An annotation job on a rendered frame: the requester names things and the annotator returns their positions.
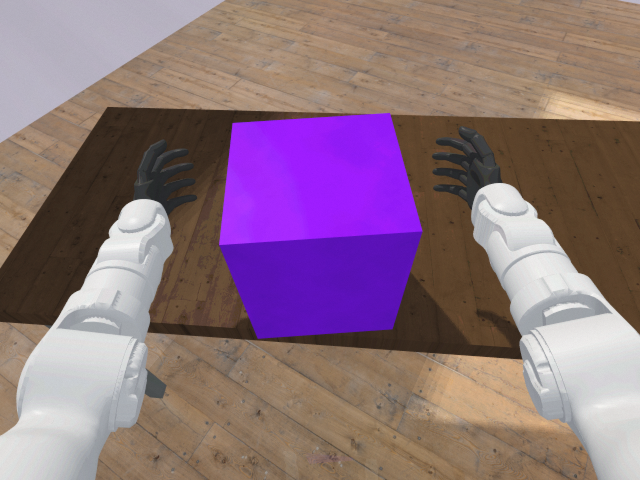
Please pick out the carton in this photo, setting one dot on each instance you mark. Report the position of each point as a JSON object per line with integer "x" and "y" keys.
{"x": 319, "y": 226}

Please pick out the right robot upper arm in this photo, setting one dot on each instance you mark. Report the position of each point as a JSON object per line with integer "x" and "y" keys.
{"x": 586, "y": 373}

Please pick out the robot left forearm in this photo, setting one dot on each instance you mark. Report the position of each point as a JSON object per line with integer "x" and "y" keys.
{"x": 121, "y": 285}

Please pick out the left robot upper arm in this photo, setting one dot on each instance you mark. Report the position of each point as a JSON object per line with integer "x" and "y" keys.
{"x": 83, "y": 386}

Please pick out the left robot hand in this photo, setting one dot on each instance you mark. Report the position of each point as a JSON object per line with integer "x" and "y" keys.
{"x": 151, "y": 177}

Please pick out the right robot hand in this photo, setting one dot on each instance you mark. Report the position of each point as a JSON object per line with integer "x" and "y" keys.
{"x": 478, "y": 161}

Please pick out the table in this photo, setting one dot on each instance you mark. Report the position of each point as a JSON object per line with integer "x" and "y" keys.
{"x": 581, "y": 176}

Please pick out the robot right forearm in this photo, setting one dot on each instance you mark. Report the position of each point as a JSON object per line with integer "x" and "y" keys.
{"x": 541, "y": 282}

